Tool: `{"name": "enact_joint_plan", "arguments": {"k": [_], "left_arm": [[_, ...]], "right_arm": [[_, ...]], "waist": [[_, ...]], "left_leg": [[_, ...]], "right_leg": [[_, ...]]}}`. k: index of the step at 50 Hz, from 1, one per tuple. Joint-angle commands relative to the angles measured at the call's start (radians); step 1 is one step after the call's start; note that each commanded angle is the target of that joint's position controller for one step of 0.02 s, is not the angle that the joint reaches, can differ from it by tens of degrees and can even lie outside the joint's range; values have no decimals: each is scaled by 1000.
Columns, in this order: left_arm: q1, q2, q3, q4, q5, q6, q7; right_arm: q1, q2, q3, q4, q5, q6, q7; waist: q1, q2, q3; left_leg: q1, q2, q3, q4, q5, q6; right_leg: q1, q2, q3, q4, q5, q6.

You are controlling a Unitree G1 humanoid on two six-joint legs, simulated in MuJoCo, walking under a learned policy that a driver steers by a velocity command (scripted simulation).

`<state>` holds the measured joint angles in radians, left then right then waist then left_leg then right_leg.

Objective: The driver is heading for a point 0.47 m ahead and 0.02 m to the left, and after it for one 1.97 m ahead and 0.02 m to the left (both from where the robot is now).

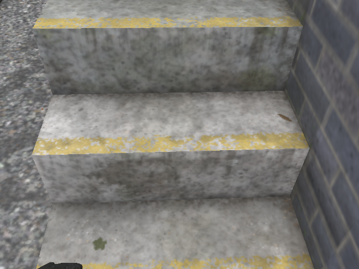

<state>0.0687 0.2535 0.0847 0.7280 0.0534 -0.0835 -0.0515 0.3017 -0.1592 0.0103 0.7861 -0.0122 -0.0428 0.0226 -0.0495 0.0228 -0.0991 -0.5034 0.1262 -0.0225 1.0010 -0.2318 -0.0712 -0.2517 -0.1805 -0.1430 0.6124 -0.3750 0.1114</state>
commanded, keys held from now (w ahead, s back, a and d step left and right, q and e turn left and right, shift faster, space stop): w+q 0.30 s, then w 0.70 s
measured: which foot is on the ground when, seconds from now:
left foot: down 0.00-0.58, up 0.60-0.82, down 0.84-1.00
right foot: down 0.00-0.02, up 0.04-0.50, down 0.52-0.82, up 0.84-1.00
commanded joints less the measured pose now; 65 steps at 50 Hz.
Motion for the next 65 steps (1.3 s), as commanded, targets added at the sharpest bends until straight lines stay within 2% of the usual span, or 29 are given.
{"name": "enact_joint_plan", "arguments": {"k": [1, 2, 3, 7, 11, 12, 15, 16, 18, 24, 27, 28, 29, 30, 32, 35, 40, 42, 44, 45, 46, 47, 49, 52, 57, 58, 59, 61, 65], "left_arm": [[28, 71, 21, -131, -35, 9, -17], [171, -36, -9, -186, 1, 12, -1], [105, -52, -25, -225, -34, 10, 11], [-171, 23, -46, -385, -39, -41, 18], [-52, 43, -74, -400, -45, -17, 6], [-197, -57, -71, -339, -108, 46, 102], [-219, -32, -70, -403, -100, 70, 151], [-18, 26, -117, -331, -35, 45, 19], [44, 26, -96, -255, -6, 22, -50], [31, 55, -101, -381, -29, 54, 11], [63, 64, -116, -420, -36, 91, -11], [196, 148, -76, -345, -70, 76, 19], [310, 264, -38, -282, -31, 76, 31], [377, 282, -18, -242, 32, 62, 24], [367, 203, -34, -183, -15, 5, -29], [220, 15, -104, -243, -18, 30, -10], [57, 131, -99, -349, 23, 20, 44], [-58, 19, -145, -409, 46, 31, 31], [245, -29, -159, -373, 31, 39, -34], [306, 8, -137, -325, 38, 27, -58], [11, -69, -125, -294, -55, 29, 126], [-111, -105, -158, -371, -37, 35, 150], [-182, -50, -139, -372, -50, 80, 139], [-122, -52, -142, -285, -54, 116, 120], [88, -69, -144, -146, -94, 118, 135], [315, 31, -106, -82, -72, 119, 158], [260, 101, -84, -67, -46, 130, 173], [-10, 48, -83, -78, -71, 104, 151], [35, -63, -75, 24, -50, 66, 135]], "right_arm": [[157, -252, -97, 88, -15, -68, -58], [310, -418, -149, 95, 17, -67, -67], [416, -429, -169, 119, 6, -69, -41], [99, -296, -129, -22, 20, -16, 2], [-107, -310, -100, -144, -51, -32, -29], [85, -306, -122, -57, -52, -1, -21], [163, -307, -113, -67, -44, 9, -15], [278, -237, -69, 26, -87, -37, -3], [136, -316, -76, -23, -84, -34, 17], [-44, -459, -81, -71, -52, -54, 21], [-92, -480, -80, -70, 18, -11, 73], [73, -368, -35, -77, -139, 11, 104], [79, -294, -22, -119, -177, 23, 111], [4, -298, -34, -78, -124, 49, 95], [180, -291, -54, 0, -50, 12, 45], [95, -261, -42, -69, -21, -13, 3], [205, -293, -40, -72, -72, 43, 36], [505, -185, -26, 58, -62, 86, 55], [312, -545, -76, -30, -52, 67, 130], [244, -566, -93, -44, -28, 72, 124], [196, -355, -98, -44, -46, 20, 43], [161, -363, -88, -58, -43, -11, 19], [31, -285, -77, -27, -37, -34, -24], [65, -209, -61, 51, -34, -17, -51], [104, -300, -95, 107, 22, 16, -51], [27, -283, -98, 46, 41, 28, -24], [-49, -277, -112, 49, 31, 49, 6], [5, -193, -94, 56, -35, 85, 26], [70, -89, -58, 67, -71, 121, 20]], "waist": [[14, 80, 3], [71, 413, -157], [-52, 332, -147], [-49, 117, 77], [61, 122, 17], [-47, 37, 120], [-76, 163, 89], [-63, 93, 45], [-28, 65, 115], [107, 161, 29], [205, 303, -1], [95, 78, -157], [109, -175, -245], [244, -249, -212], [133, -338, -107], [97, -114, -32], [-42, 63, 32], [-120, 158, 103], [122, 359, -6], [184, 211, 47], [9, 69, -61], [18, 89, 17], [59, 194, 165], [68, 5, 149], [181, -28, -29], [277, -258, -98], [260, -434, -124], [61, -191, -42], [-32, 58, 45]], "left_leg": [[313, -100, 46, -560, 709, 72], [633, 215, -363, -457, 1558, 435], [679, 297, -506, -454, 1750, 535], [344, 308, -524, -497, 921, 422], [215, 222, -313, -618, 839, 335], [338, 100, -257, -607, 580, 284], [443, 123, -308, -625, 527, 323], [408, 252, -435, -677, -15, 271], [271, 243, -399, -748, -255, 267], [46, 179, -260, -874, -49, 186], [246, 237, -340, -746, 90, 241], [170, 89, -180, -504, 380, 123], [-111, -23, -93, -312, 245, 110], [-156, -64, -141, 55, 131, 100], [-221, -114, -224, 680, 153, 96], [-326, -145, -122, 849, 71, 111], [267, -41, -27, -277, 117, 115], [686, -63, -44, -360, 497, 228], [433, 216, -501, -358, 1274, 581], [429, 244, -484, -392, 1036, 528], [753, 163, -217, -501, 807, 191], [558, 131, -248, -646, 505, 137], [220, 89, -343, -809, 191, 172], [286, 76, -201, -764, 289, 187], [238, 63, 0, -601, 1448, 170], [72, -57, 107, -323, 1281, 84], [106, -186, 46, 126, 322, 100], [64, -233, -191, 613, 33, 31], [-167, -233, -145, 749, -41, 14]], "right_leg": [[-16, 13, -28, 283, 326, -126], [-318, 171, -49, 702, -360, 2], [-539, 289, 87, 1247, -538, 37], [-873, 198, 252, 1605, -383, -137], [-646, 240, 168, 1536, -338, -118], [-912, 237, 44, 1636, -153, -139], [-1047, 204, 95, 1785, -233, -133], [-1096, 192, 291, 1710, -372, -161], [-1095, 177, 164, 1598, -148, -158], [-526, 187, 94, 972, -305, -150], [-512, 278, 159, 419, -616, -79], [-254, 253, 325, 551, -83, -153], [-141, 117, 656, 451, -71, -288], [-235, 58, 815, 243, -284, -351], [-301, 29, 697, 343, -87, -364], [-432, 94, 437, 582, -76, -320], [-820, 157, 279, 769, -161, -142], [-1245, 288, 34, 1267, -484, -88], [-1221, 357, 171, 1929, -304, -110], [-1316, 346, 172, 1977, -239, -130], [-1312, 343, 28, 1890, -260, -119], [-1245, 274, -20, 1699, -266, -129], [-1058, 215, 75, 1558, -253, -141], [-943, 199, 111, 1371, -208, -159], [-216, 311, 34, 610, -353, -220], [-24, 192, 349, 436, -203, -279], [-195, 48, 775, 52, -452, -379], [-397, 51, 868, 25, -356, -396], [-391, 60, 550, 296, -385, -286]]}}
